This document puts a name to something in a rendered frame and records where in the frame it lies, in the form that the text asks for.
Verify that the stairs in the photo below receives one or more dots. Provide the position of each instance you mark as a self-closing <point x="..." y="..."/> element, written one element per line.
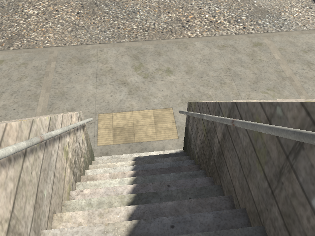
<point x="156" y="193"/>

